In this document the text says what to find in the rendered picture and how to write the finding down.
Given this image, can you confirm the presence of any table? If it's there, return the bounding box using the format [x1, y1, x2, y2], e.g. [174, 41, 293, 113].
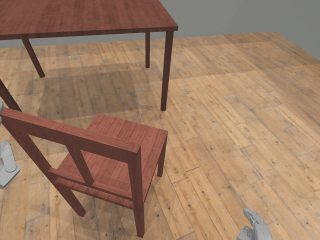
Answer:
[0, 0, 179, 112]

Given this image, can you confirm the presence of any chair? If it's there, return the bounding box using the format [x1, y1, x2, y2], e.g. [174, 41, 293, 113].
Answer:
[0, 107, 168, 238]

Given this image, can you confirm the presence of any right robot hand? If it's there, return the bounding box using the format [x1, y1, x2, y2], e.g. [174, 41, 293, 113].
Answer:
[236, 208, 273, 240]

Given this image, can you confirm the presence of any left robot hand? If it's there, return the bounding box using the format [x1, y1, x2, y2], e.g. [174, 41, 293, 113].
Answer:
[0, 100, 21, 190]

